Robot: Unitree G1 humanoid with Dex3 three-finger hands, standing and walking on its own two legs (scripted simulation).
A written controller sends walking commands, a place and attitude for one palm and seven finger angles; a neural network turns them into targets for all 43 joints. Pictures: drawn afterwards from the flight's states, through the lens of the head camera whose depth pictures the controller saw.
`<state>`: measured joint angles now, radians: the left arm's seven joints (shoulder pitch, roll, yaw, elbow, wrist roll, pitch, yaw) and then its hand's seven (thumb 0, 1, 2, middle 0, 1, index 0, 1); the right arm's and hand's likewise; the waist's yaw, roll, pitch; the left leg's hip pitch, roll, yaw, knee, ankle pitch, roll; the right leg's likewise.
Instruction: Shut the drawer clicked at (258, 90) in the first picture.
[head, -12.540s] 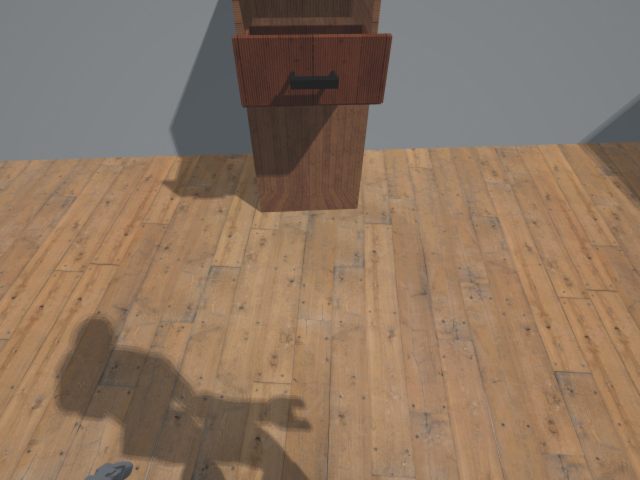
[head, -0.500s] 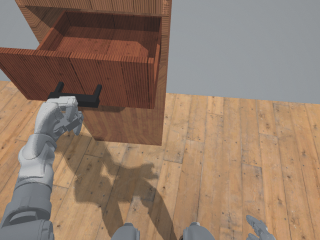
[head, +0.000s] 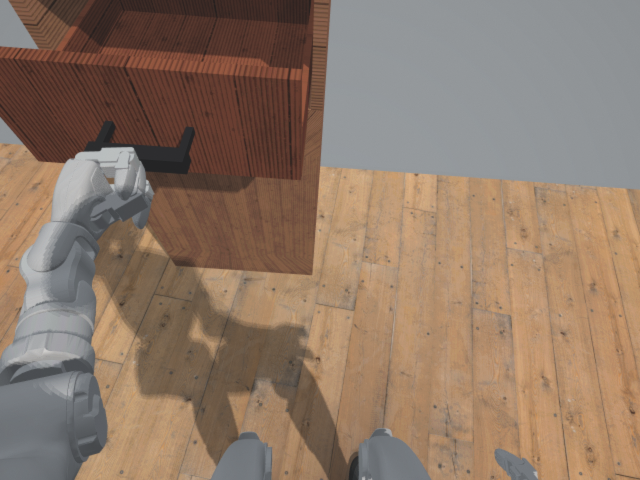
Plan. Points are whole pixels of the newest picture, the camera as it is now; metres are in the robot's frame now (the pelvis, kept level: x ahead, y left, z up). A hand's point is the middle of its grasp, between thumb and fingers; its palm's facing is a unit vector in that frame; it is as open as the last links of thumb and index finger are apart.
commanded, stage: push the drawer shut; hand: left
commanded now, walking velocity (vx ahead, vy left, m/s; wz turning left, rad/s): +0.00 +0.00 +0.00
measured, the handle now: (143, 144) +0.51 +0.23 +0.07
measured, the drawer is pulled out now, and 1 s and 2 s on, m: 0.16 0.04 0.00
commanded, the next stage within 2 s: pull the fist back off the drawer in 1.68 s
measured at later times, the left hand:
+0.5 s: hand (156, 155) +0.50 +0.21 +0.07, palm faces -0.08 -1.00 -0.02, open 2.8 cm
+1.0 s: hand (170, 123) +0.55 +0.21 +0.08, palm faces -0.06 -1.00 -0.03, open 3.1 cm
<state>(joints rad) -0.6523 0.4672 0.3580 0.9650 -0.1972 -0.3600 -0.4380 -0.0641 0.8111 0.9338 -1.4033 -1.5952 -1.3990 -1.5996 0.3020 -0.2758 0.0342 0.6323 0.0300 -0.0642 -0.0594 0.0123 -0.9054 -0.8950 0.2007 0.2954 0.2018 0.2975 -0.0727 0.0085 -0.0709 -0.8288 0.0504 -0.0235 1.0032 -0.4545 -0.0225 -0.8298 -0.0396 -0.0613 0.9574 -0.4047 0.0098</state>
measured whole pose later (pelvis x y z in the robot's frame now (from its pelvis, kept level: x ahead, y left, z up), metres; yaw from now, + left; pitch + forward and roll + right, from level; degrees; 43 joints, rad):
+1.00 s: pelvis +0.01 +0.01 -0.01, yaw -2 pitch +24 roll -3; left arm -1.04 0.65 0.43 1.24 -0.05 -0.32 -0.34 -0.01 0.87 0.96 -1.40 -1.60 -1.40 -1.60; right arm 0.39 -0.27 0.06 0.64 -0.02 0.03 -0.02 0.01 -0.91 -0.89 0.20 0.30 0.20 0.30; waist -0.20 0.02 -0.08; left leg -1.00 0.07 -0.02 1.07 -0.48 -0.01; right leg -0.99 -0.02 -0.05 0.97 -0.40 0.02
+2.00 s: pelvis -0.02 +0.03 -0.04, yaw -3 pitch +30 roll -7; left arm -1.39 0.86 0.38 1.39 0.07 -0.20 -0.33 0.00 0.72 0.95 -1.40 -1.60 -1.40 -1.60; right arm 0.43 -0.27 0.12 0.63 -0.05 0.00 -0.01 0.00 -0.91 -0.89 0.20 0.30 0.20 0.30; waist -0.32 0.04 -0.06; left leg -1.24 0.07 -0.07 1.19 -0.48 0.01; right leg -1.18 -0.01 -0.09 1.03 -0.37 0.04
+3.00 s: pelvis +0.07 +0.01 +0.03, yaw -3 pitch +14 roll -3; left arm -0.35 0.40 0.38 0.57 -0.24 -0.20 -0.34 0.01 0.90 0.90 -1.40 -1.60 -1.40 -1.60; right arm 0.32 -0.26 0.01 0.55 0.04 0.03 0.00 0.01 -0.91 -0.90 0.20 0.30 0.20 0.30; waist -0.07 0.05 -0.14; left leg -0.58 0.06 -0.02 0.81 -0.47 -0.01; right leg -0.58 -0.01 -0.03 0.73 -0.38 0.03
